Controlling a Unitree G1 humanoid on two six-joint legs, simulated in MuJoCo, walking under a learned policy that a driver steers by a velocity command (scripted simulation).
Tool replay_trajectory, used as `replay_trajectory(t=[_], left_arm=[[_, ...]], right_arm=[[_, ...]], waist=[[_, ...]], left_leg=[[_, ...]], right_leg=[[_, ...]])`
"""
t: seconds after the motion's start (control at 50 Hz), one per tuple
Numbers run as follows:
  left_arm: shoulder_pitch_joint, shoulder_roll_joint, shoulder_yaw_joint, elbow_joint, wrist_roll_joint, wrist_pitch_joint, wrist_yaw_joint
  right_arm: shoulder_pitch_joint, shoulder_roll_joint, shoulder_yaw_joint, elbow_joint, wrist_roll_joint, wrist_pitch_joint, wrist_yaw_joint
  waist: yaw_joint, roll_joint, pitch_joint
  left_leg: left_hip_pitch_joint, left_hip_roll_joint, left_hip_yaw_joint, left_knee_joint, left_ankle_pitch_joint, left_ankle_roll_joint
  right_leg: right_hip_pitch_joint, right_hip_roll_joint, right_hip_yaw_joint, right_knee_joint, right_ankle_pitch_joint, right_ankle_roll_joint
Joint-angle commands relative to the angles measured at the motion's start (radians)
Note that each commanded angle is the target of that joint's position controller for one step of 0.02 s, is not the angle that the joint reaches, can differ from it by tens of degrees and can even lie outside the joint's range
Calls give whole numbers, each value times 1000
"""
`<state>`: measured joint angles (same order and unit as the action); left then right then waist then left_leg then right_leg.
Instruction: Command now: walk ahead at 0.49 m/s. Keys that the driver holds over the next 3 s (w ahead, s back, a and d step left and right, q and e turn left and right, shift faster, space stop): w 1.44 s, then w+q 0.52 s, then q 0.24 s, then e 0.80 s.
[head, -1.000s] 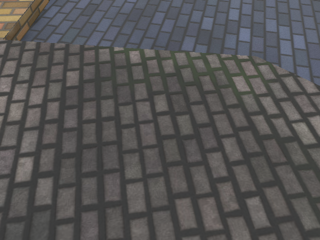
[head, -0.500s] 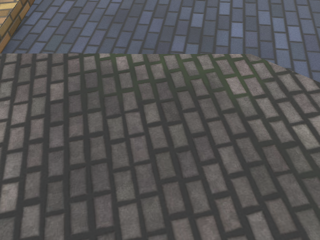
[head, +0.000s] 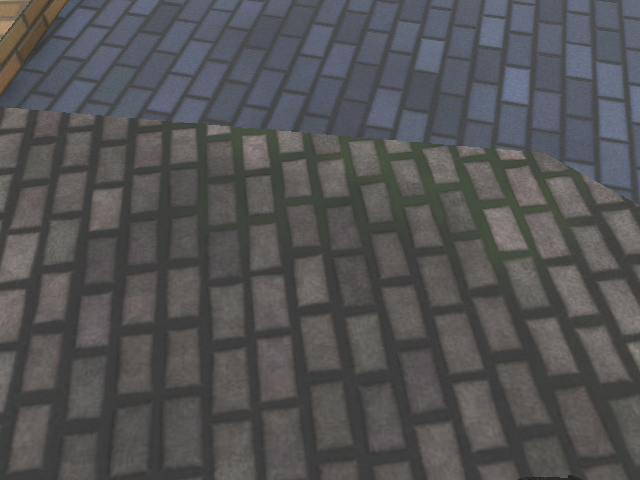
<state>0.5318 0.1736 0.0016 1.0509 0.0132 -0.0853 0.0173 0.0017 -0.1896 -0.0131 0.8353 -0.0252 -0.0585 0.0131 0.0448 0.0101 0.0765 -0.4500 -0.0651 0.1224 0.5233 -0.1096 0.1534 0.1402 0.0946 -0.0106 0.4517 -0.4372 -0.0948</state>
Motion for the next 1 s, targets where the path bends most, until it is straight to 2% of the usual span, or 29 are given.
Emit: replay_trajectory(t=[0.02,0.04,0.06,0.08,0.1,0.12,0.16,0.22,0.32,0.4,0.46,0.5,0.52,0.54,0.56,0.58,0.6,0.62,0.64,0.66,0.68,0.7,0.72,0.76,0.82,0.88,0.96,1.0], left_arm=[[87,41,13,-78,-26,-7,-11],[14,149,33,-82,0,-4,-8],[-96,163,40,-118,5,-9,-13],[-136,151,41,-127,7,-11,-18],[-150,134,43,-131,14,0,-22],[-115,97,35,-119,24,16,-29],[-117,66,30,-119,27,32,-38],[-253,84,34,-166,25,42,-45],[-466,77,26,-228,9,43,-49],[-582,79,22,-260,8,40,-48],[-628,89,25,-283,8,31,-47],[-565,102,33,-270,9,21,-41],[-466,116,43,-237,10,15,-34],[-293,138,58,-177,16,5,-24],[-108,205,80,-133,41,-4,-12],[-15,310,109,-118,55,0,-11],[-70,248,101,-117,12,15,-22],[-188,208,88,-130,1,14,-26],[-247,151,75,-135,3,5,-31],[-261,119,65,-125,4,-2,-29],[-258,88,55,-107,1,-7,-26],[-228,74,49,-90,3,-16,-26],[-204,93,53,-75,0,-22,-23],[-175,116,56,-59,-3,-29,-21],[-113,118,51,-39,-3,-26,-21],[-67,119,46,-27,-3,-26,-20],[10,126,44,1,3,-22,-12],[26,131,46,13,10,-18,-6]], right_arm=[[491,-266,-88,93,-21,4,-20],[390,-220,-83,84,18,7,-6],[287,-163,-67,66,23,2,-4],[254,-109,-54,73,17,-7,-1],[264,-80,-43,92,11,-21,-2],[276,-67,-36,109,11,-30,-6],[326,-80,-36,141,14,-49,-7],[377,-113,-38,165,16,-56,-5],[483,-110,-29,192,21,-51,-6],[555,-111,-23,217,10,-46,-17],[569,-126,-25,232,-1,-41,-27],[534,-139,-28,232,-2,-39,-33],[519,-149,-31,233,0,-37,-33],[498,-151,-30,231,6,-35,-31],[480,-131,-22,202,16,-39,-29],[595,-20,0,182,59,-38,-17],[541,-133,-32,196,29,-38,-22],[449,-132,-38,158,22,-41,-19],[396,-115,-35,145,19,-44,-16],[380,-100,-38,145,10,-35,-13],[405,-75,-35,147,-5,-20,-6],[411,-58,-34,154,-12,-8,-1],[418,-42,-32,150,-14,1,5],[349,-52,-36,127,-15,12,14],[199,-62,-34,76,-9,18,18],[76,-51,-24,36,1,15,19],[-37,-57,-19,1,5,12,17],[-72,-67,-22,-17,4,6,16]], waist=[[-142,226,-372],[-143,47,-274],[-110,18,-121],[-76,-36,-28],[-44,-46,-1],[-15,-35,-1],[0,-8,2],[-15,15,27],[-81,37,31],[-121,53,32],[-120,62,40],[-73,71,16],[-31,75,-33],[44,49,-119],[112,1,-235],[81,-236,-390],[73,-105,-357],[23,-84,-188],[0,-39,-116],[-30,-36,-68],[-63,-52,-56],[-71,-57,-44],[-83,-73,-57],[-86,-66,-32],[-59,-62,7],[-30,-68,23],[7,-78,35],[10,-77,46]], left_leg=[[821,480,-795,-138,-141,255],[701,441,-813,-257,-319,263],[542,413,-667,-311,-371,227],[393,375,-575,-358,-275,185],[306,331,-492,-370,-169,147],[241,299,-424,-388,-118,121],[208,271,-347,-401,5,112],[228,239,-267,-438,54,93],[338,207,-200,-422,207,33],[481,231,-193,-375,311,35],[577,273,-200,-320,410,50],[581,280,-177,-232,609,31],[570,272,-164,-126,734,18],[511,237,-129,55,738,-2],[305,200,-105,311,466,-21],[-74,21,-30,725,-213,-75],[-175,20,-163,830,-371,-59],[-216,75,-176,811,-281,-53],[-188,107,-174,757,-216,-54],[-147,131,-172,703,-193,-59],[-92,146,-168,660,-177,-68],[-62,145,-161,642,-174,-74],[-65,141,-147,624,-170,-84],[-116,155,-128,572,-114,-99],[-197,173,-101,442,-3,-119],[-187,160,-75,271,83,-126],[-184,133,-52,138,105,-110],[-194,127,-55,98,62,-92]], right_leg=[[-648,10,1,980,-68,23],[-773,-36,80,1015,-1,-5],[-801,-92,82,958,88,-13],[-758,-124,75,881,123,-15],[-703,-153,84,820,139,-9],[-639,-164,76,781,145,3],[-624,-176,53,720,160,21],[-726,-209,13,594,277,47],[-777,-195,-39,334,451,70],[-798,-162,-60,212,451,61],[-792,-141,-62,149,364,35],[-666,-102,-77,93,283,1],[-537,-68,-88,62,261,-20],[-327,-49,-96,0,306,-48],[-49,-207,71,-1,249,-100],[260,-522,561,-65,184,-257],[185,-502,669,-157,163,-253],[35,-463,493,-182,193,-219],[-90,-421,392,-218,292,-191],[-180,-375,307,-240,365,-154],[-251,-341,243,-264,389,-127],[-280,-323,207,-264,492,-116],[-278,-322,190,-274,505,-127],[-291,-299,145,-308,498,-124],[-272,-280,107,-337,519,-115],[-246,-265,74,-342,557,-101],[-134,-291,64,-321,606,-104],[-66,-317,68,-294,651,-108]])
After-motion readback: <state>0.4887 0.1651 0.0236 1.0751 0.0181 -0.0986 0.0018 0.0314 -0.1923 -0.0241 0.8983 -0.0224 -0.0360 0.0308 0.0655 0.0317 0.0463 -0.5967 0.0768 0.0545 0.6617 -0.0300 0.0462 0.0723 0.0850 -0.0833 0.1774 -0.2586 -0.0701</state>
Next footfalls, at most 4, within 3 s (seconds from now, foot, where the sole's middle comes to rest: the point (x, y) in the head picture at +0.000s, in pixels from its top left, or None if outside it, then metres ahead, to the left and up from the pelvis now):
0.56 right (412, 470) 0.47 -0.12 -0.75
1.12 left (324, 336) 0.75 0.07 -0.75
1.68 right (395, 235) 1.05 -0.11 -0.75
2.18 left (304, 183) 1.23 0.14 -0.75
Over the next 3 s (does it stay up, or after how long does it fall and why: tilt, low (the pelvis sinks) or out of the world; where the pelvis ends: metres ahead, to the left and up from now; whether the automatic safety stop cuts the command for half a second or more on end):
stays up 1.13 0.00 0.03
